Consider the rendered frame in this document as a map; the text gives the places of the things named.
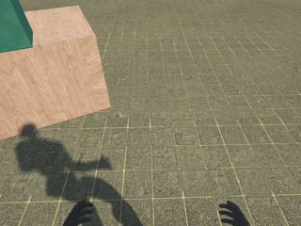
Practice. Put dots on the carton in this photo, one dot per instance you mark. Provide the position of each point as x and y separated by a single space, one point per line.
15 30

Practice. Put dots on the right robot hand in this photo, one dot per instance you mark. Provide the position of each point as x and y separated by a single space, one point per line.
236 214

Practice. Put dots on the left robot hand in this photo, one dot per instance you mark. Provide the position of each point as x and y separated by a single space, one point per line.
73 218

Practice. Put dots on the pedestal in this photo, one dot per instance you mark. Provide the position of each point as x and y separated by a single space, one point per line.
59 78

